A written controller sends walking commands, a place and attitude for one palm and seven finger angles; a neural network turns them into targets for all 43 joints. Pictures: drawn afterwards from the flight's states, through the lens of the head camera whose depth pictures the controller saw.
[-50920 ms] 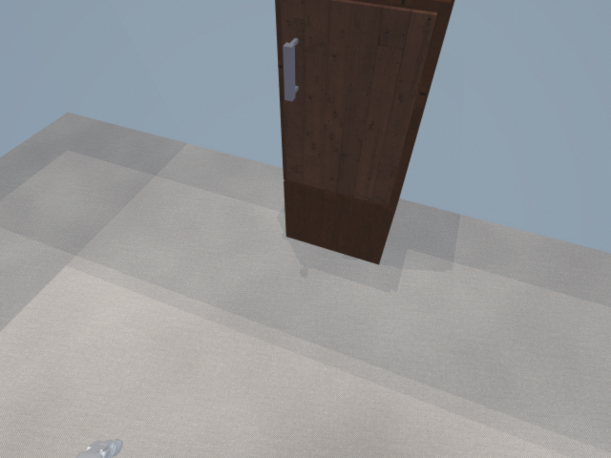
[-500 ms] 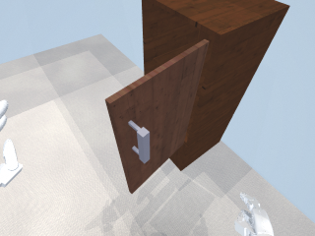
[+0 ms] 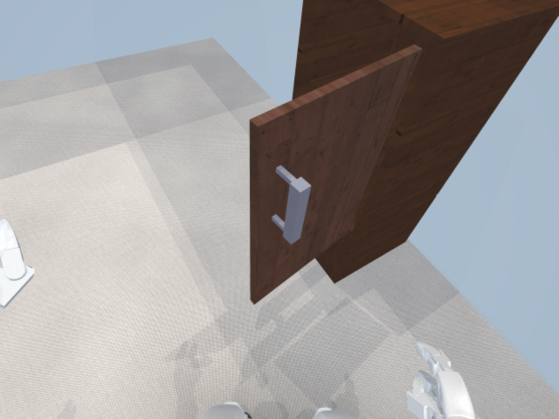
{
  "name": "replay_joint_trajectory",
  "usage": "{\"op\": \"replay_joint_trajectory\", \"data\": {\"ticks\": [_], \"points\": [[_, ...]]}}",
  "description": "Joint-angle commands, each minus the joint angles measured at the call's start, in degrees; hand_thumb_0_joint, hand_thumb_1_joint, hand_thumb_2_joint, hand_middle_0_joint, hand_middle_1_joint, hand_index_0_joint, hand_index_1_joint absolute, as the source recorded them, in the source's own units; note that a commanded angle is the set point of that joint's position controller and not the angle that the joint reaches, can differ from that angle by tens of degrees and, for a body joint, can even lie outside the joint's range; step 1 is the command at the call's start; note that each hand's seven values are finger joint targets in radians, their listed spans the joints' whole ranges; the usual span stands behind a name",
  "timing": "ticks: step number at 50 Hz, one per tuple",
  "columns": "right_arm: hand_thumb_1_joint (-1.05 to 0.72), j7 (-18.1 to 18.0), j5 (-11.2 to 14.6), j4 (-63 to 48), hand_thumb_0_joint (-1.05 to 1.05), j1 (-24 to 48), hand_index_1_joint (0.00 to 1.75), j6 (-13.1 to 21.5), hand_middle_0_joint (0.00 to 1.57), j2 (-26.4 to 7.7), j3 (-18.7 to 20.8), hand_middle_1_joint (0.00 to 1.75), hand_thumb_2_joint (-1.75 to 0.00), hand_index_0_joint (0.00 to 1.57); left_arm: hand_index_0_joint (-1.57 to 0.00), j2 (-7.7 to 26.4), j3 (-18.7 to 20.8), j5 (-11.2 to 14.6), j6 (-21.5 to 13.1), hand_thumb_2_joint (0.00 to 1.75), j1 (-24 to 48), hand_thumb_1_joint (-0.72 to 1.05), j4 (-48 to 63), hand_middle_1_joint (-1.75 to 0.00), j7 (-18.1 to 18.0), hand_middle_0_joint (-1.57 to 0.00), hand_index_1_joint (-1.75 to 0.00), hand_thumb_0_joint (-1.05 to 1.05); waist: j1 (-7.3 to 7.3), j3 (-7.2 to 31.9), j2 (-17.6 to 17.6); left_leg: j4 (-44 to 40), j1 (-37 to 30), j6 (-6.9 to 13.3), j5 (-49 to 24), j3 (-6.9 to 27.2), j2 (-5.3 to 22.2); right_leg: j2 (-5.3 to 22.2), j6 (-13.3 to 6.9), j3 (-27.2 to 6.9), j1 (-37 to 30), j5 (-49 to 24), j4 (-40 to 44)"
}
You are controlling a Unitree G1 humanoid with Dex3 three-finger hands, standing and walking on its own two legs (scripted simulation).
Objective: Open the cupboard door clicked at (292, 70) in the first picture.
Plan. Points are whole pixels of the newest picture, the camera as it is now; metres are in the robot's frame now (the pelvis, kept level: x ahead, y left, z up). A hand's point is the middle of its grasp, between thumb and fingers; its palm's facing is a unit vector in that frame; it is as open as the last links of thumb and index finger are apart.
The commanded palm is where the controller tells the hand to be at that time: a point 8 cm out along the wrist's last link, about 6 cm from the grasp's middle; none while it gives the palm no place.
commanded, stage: step back with the hand held close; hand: left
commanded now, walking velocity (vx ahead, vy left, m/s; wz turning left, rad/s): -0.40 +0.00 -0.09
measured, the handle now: (287, 205) +0.44 +0.02 +0.02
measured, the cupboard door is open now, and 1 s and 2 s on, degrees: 99 99 99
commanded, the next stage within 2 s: stop stepping back and stand still in 0.14 s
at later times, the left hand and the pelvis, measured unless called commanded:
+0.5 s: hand (34, 389) +0.12 +0.21 +0.17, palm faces +0.31 -0.81 -0.49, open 7.4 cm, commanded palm +0.08 +0.25 +0.19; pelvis -0.10 -0.03 +0.01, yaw -8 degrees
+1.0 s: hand out of the picture +0.06 +0.24 +0.16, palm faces +0.38 -0.84 -0.40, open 7.4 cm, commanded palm +0.01 +0.28 +0.19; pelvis -0.17 -0.01 +0.01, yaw -7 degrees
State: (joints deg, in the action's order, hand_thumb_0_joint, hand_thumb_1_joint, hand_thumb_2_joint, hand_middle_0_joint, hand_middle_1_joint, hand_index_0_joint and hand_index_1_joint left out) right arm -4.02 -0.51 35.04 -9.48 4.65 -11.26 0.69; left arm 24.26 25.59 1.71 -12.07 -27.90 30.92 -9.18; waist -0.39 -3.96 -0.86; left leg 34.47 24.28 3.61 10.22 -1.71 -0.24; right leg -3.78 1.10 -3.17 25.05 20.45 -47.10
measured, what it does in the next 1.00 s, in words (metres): walks backwards: right foot, then left foot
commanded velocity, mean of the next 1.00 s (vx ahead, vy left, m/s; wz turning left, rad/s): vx -0.01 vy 0.04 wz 0.00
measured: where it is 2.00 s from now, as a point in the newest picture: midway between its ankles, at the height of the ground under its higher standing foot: outside the picture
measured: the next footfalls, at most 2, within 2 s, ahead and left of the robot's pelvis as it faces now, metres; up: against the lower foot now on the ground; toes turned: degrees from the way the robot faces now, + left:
right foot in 0.30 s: -0.15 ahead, -0.11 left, +0.00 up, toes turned -8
left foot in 0.54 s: -0.07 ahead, +0.08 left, +0.00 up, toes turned -8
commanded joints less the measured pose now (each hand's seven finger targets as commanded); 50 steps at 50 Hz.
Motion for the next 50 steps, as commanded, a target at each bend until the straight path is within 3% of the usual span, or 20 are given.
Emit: {"op": "replay_joint_trajectory", "data": {"ticks": [1,4,11,14,15,16,17,20,25,28,29,30,31,33,35,38,39,41,44,50], "points": [[-0.90,0.8,-0.7,-7.4,0.00,2.6,0.30,5.0,0.20,-7.7,4.0,0.30,-0.90,0.20,-0.20,8.3,6.5,1.1,-4.1,0.90,-2.2,0.90,14.6,-0.30,-1.1,-0.20,-0.30,0.00,0.18,12.3,6.9,-18.1,-7.7,6.3,-4.2,16.1,18.9,0.2,-0.2,-0.6,-0.7,8.4,-13.9],[-0.90,1.4,-0.6,-6.2,0.00,2.5,0.30,5.6,0.20,-7.7,3.5,0.30,-0.90,0.20,-0.20,7.4,4.2,1.4,-3.5,0.90,-1.8,0.90,16.8,-0.30,-1.0,-0.20,-0.30,0.00,0.43,14.9,14.2,-18.4,-16.2,4.5,-11.5,11.5,17.1,0.2,0.2,2.3,-1.0,9.4,-6.2],[-0.90,1.6,-1.3,-6.7,0.00,3.0,0.30,4.2,0.20,-7.2,2.4,0.30,-0.90,0.20,-0.20,10.7,6.8,3.4,-2.3,0.90,-4.5,0.90,14.9,-0.30,-0.1,-0.20,-0.30,0.00,-0.13,18.2,15.5,-23.0,-17.5,-0.4,-8.0,7.1,13.6,-1.5,-1.7,6.9,-13.7,5.6,19.7],[-0.90,1.9,-0.7,-8.9,0.00,3.3,0.30,1.6,0.20,-6.7,2.1,0.30,-0.90,0.20,-0.20,15.0,10.6,4.0,-3.0,0.90,-9.4,0.90,15.7,-0.30,0.8,-0.20,-0.30,0.00,0.10,17.1,7.2,-12.2,-16.8,-4.2,2.1,-0.8,5.9,5.3,-3.8,3.2,-14.6,-6.5,35.8],[-0.90,1.9,-0.3,-9.5,0.00,3.8,0.30,0.8,0.20,-6.1,1.4,0.30,-0.90,0.20,-0.20,15.6,11.3,4.4,-3.1,0.90,-9.4,0.90,14.4,-0.30,0.5,-0.20,-0.30,0.00,0.37,14.2,-2.1,-0.8,-15.1,-5.6,5.5,-3.2,2.3,13.4,-6.0,-4.2,-7.4,-8.2,37.9],[-0.90,1.9,-0.1,-9.1,0.00,4.2,0.30,0.6,0.20,-6.4,1.1,0.30,-0.90,0.20,-0.20,15.9,11.9,4.3,-3.0,0.90,-9.1,0.90,12.0,-0.30,-0.3,-0.20,-0.30,0.00,-0.52,12.0,-5.2,10.0,-8.5,-5.4,8.8,-1.7,1.2,20.8,-7.1,-9.6,-4.5,-14.6,37.7],[-0.90,1.7,1.1,-8.8,0.00,3.2,0.30,0.5,0.20,-6.7,1.4,0.30,-0.90,0.20,-0.20,12.4,8.9,3.9,-1.6,0.90,-10.3,0.90,8.8,-0.30,-0.2,-0.20,-0.30,0.00,-0.15,10.8,-11.8,16.4,2.7,-4.9,10.9,1.5,-0.9,19.4,-5.2,-8.4,-11.6,-30.4,31.7],[-0.90,0.3,1.6,-8.6,0.00,3.8,0.30,0.9,0.20,-5.9,0.5,0.30,-0.90,0.20,-0.20,11.9,8.5,2.5,-0.2,0.90,-7.3,0.90,6.8,-0.30,-1.1,-0.20,-0.30,0.00,0.86,11.2,-6.8,12.5,5.6,-3.8,8.1,0.1,0.9,17.5,-5.0,-3.1,-20.8,-48.9,23.7],[-0.90,-0.7,1.3,-7.1,0.00,2.6,0.30,2.9,0.20,-8.4,1.5,0.30,-0.90,0.20,-0.20,10.7,4.2,1.2,-1.2,0.90,2.7,0.90,6.2,-0.30,-1.9,-0.20,-0.30,0.00,1.43,7.7,-5.8,-4.9,-8.3,-0.9,1.0,-2.1,-0.5,16.3,-1.6,-2.8,-18.0,-46.3,21.4],[-0.90,-0.3,1.8,-8.6,0.00,0.6,0.30,3.3,0.20,-10.2,2.5,0.30,-0.90,0.20,-0.20,11.4,4.7,1.2,-2.6,0.90,1.2,0.90,10.2,-0.30,-2.0,-0.20,-0.30,0.00,1.13,13.1,3.8,-7.6,-22.1,2.7,-27.1,5.1,6.2,8.0,3.2,1.0,-12.8,-37.9,10.8],[-0.90,-0.1,1.0,-8.2,0.00,0.5,0.30,3.6,0.20,-9.5,2.2,0.30,-0.90,0.20,-0.20,12.5,6.6,0.8,-2.7,0.90,-2.5,0.90,9.7,-0.30,-2.1,-0.20,-0.30,0.00,0.33,14.2,9.4,-6.1,-24.7,4.3,-35.1,9.2,8.3,5.5,2.8,2.8,-8.1,-24.1,8.9],[-0.90,0.4,0.7,-8.4,0.00,0.6,0.30,3.7,0.20,-8.0,1.6,0.30,-0.90,0.20,-0.20,11.2,5.3,1.0,-3.0,0.90,-3.0,0.90,11.7,-0.30,-1.5,-0.20,-0.30,0.00,0.52,13.4,12.6,-10.3,-20.6,4.5,-34.0,13.9,10.5,4.1,1.2,3.9,-8.4,-4.3,8.6],[-0.90,0.6,0.2,-8.3,0.00,2.0,0.30,4.4,0.20,-8.3,1.8,0.30,-0.90,0.20,-0.20,11.6,5.4,0.8,-2.9,0.90,-2.9,0.90,12.3,-0.30,-0.9,-0.20,-0.30,0.00,0.22,9.6,13.1,-16.6,-10.5,3.9,-18.1,15.7,11.9,3.1,0.3,3.8,-12.4,8.1,7.6],[-0.90,0.5,0.4,-8.2,0.00,1.6,0.30,4.8,0.20,-8.1,1.7,0.30,-0.90,0.20,-0.20,11.4,7.6,0.6,-3.0,0.90,-4.8,0.90,10.5,-0.30,-1.2,-0.20,-0.30,0.00,0.20,4.5,12.5,-20.5,-0.6,3.3,5.7,14.0,11.3,3.8,-0.9,4.6,-16.8,4.8,14.1],[-0.90,0.1,0.5,-9.2,0.00,1.9,0.30,4.3,0.20,-7.8,1.6,0.30,-0.90,0.20,-0.20,11.1,8.1,0.8,-3.4,0.90,-6.2,0.90,9.0,-0.30,-1.0,-0.20,-0.30,0.00,0.77,3.9,9.2,-18.3,5.1,-0.1,15.0,8.6,7.3,4.9,-1.7,4.3,-22.0,-2.2,23.4],[-0.90,0.6,0.7,-8.7,0.00,0.6,0.30,2.9,0.20,-8.0,2.9,0.30,-0.90,0.20,-0.20,8.9,6.2,1.5,-3.2,0.90,-7.3,0.90,4.8,-0.30,-0.4,-0.20,-0.30,0.00,1.56,3.6,-5.2,2.5,-3.1,-3.9,8.9,4.0,0.8,15.5,-7.3,-14.4,-7.2,12.5,37.6],[-0.90,0.7,0.7,-8.0,0.00,0.4,0.30,2.6,0.20,-8.4,3.1,0.30,-0.90,0.20,-0.20,8.5,5.6,1.6,-3.0,0.90,-5.8,0.90,5.1,-0.30,-0.6,-0.20,-0.30,0.00,1.40,2.9,-6.0,9.2,-4.2,-4.1,7.9,4.1,0.5,19.0,-9.4,-17.8,-3.3,11.3,39.0],[-0.90,0.4,0.6,-6.9,0.00,0.1,0.30,3.1,0.20,-7.6,1.9,0.30,-0.90,0.20,-0.20,8.1,3.9,0.9,-2.9,0.90,-0.6,0.90,4.3,-0.30,-0.9,-0.20,-0.30,0.00,1.92,3.2,-4.4,5.8,-4.2,-3.3,8.3,4.8,2.2,17.6,-8.5,-11.7,-6.7,0.4,34.0],[-0.90,-1.1,0.6,-6.4,0.00,1.6,0.30,4.7,0.20,-8.4,1.8,0.30,-0.90,0.20,-0.20,8.0,1.8,0.4,-2.8,0.90,5.5,0.90,5.2,-0.30,-0.9,-0.20,-0.30,0.00,1.14,5.3,2.8,-10.3,-14.2,-2.1,-1.2,5.7,3.6,8.5,-2.6,-2.5,-9.0,-5.7,28.0],[-0.90,-1.5,0.1,-7.1,0.00,2.7,0.30,6.0,0.20,-7.3,0.2,0.30,-0.90,0.20,-0.20,9.4,3.0,-0.4,-3.0,0.90,5.1,0.90,9.1,-0.30,-0.6,-0.20,-0.30,0.00,0.04,5.7,8.9,-21.2,-6.7,-0.7,9.4,12.6,7.2,3.5,-0.3,2.3,-17.8,-5.2,23.9]]}}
